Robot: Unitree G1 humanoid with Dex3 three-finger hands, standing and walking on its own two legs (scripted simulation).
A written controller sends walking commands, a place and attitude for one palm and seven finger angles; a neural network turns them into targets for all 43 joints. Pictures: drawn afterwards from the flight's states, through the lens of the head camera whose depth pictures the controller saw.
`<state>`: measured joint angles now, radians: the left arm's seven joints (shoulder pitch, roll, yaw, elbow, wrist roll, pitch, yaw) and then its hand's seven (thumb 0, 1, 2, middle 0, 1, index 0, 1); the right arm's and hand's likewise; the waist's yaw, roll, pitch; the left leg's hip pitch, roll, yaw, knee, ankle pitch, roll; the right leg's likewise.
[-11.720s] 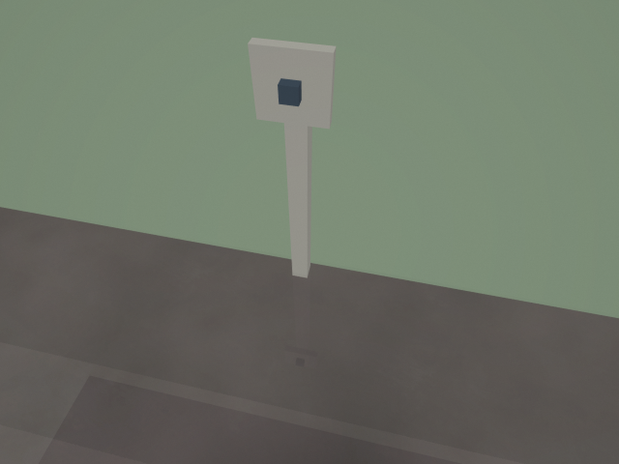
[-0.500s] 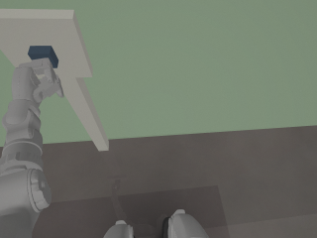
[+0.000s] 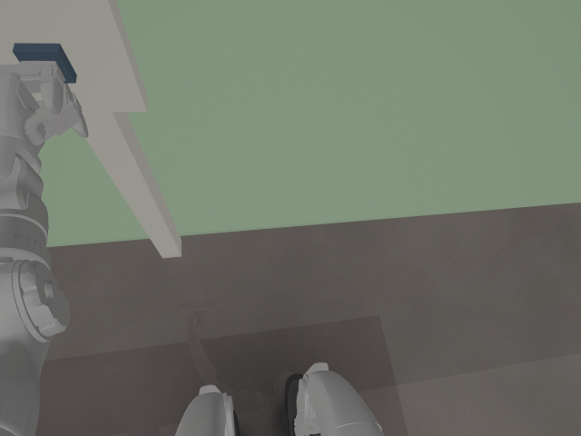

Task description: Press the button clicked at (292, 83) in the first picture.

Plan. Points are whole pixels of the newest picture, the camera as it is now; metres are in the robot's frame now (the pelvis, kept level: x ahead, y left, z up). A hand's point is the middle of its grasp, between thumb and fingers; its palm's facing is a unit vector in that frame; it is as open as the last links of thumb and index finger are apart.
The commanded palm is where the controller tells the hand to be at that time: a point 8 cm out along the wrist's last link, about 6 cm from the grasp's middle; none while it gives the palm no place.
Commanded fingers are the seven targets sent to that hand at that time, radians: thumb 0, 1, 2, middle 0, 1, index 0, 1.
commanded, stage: press the button with the knuckle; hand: left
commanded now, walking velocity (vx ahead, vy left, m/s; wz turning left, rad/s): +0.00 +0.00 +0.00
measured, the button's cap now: (48, 57) +0.57 +0.24 +0.11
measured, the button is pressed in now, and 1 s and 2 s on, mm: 14 0 0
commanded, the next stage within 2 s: hold the button down briefly in 0.04 s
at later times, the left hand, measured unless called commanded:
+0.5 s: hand (71, 108) +0.52 +0.22 +0.08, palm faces +0.06 -1.00 -0.03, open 3.7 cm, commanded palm +0.52 +0.26 +0.08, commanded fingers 0.00 0.90 0.90 -1.30 -1.50 -1.30 -1.50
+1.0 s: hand (75, 125) +0.50 +0.22 +0.08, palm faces +0.06 -1.00 -0.04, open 3.3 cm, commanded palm +0.46 +0.25 +0.08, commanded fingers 0.00 0.90 0.90 -1.30 -1.50 -1.30 -1.50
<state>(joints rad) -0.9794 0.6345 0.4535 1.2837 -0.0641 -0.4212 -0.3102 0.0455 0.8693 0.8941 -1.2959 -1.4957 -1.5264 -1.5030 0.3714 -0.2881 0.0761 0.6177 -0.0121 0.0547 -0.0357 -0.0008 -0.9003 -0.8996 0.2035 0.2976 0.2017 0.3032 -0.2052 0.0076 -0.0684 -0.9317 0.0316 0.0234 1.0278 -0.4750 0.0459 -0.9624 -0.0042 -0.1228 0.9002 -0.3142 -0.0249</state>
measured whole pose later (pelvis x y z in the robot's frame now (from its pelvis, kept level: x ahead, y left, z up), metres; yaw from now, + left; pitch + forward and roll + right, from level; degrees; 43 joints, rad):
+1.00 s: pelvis +0.02 +0.00 +0.01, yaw -1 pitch +20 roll -3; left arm -0.76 0.51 0.41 1.06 -0.13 -0.40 -0.27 0.03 0.90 0.90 -1.30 -1.50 -1.37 -1.50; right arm 0.39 -0.28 0.05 0.59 0.00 0.06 -0.01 0.00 -0.90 -0.90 0.20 0.30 0.20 0.30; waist -0.15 0.02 -0.10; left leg -0.84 0.03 0.04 0.97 -0.48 0.04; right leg -0.89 0.01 -0.09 0.87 -0.33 -0.03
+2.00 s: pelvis +0.03 +0.00 +0.04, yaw +1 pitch +7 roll -1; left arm -0.04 0.31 0.28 0.28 -0.29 -0.23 -0.27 0.02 0.90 0.90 -1.30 -1.50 -1.30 -1.50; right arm 0.29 -0.26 0.04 0.58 0.06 -0.06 -0.07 0.01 -0.90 -0.90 0.20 0.30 0.20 0.30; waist -0.02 0.05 -0.09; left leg -0.44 0.00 0.03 0.74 -0.42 0.04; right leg -0.50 -0.01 -0.09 0.68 -0.30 -0.02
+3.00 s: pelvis +0.03 -0.01 +0.07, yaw +2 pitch -6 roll -1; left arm 0.54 0.31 0.27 -0.46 -0.05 -0.07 0.11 0.01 0.89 0.90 -1.30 -1.50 -1.31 -1.50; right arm 0.20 -0.22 0.04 0.62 0.00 -0.12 -0.07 0.01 -0.90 -0.90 0.20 0.30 0.20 0.30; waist 0.08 0.07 0.02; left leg -0.04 -0.01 0.03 0.42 -0.28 0.03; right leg -0.11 0.01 -0.09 0.38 -0.18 -0.02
